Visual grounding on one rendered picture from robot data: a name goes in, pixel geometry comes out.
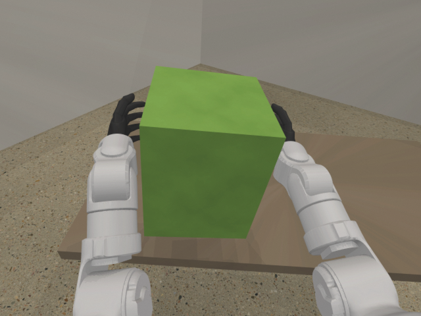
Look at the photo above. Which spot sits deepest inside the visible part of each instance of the carton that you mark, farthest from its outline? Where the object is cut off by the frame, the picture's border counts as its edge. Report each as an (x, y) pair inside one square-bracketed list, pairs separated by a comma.
[(209, 143)]

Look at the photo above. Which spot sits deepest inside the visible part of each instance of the left robot forearm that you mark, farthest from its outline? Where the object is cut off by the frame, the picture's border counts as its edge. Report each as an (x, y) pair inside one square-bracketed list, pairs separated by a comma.
[(112, 235)]

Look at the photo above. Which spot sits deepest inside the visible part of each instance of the robot left hand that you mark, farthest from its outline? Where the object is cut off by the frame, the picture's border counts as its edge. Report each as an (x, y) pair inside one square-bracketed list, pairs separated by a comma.
[(121, 119)]

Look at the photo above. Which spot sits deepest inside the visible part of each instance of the robot right hand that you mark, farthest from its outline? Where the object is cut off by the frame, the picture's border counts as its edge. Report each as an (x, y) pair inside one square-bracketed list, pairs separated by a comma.
[(284, 122)]

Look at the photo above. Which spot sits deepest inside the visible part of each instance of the right robot forearm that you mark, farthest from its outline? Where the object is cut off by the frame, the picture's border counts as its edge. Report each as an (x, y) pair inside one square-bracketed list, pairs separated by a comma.
[(329, 232)]

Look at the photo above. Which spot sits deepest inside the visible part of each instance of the robot left upper arm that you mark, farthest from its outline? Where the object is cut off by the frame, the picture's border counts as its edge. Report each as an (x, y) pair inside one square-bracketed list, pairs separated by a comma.
[(117, 292)]

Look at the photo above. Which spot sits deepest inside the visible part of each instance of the table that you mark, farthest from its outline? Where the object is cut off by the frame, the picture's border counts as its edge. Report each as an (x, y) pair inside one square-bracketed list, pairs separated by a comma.
[(378, 181)]

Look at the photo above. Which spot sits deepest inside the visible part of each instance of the robot right upper arm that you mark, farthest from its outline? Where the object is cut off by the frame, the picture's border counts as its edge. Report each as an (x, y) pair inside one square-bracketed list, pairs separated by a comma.
[(355, 286)]

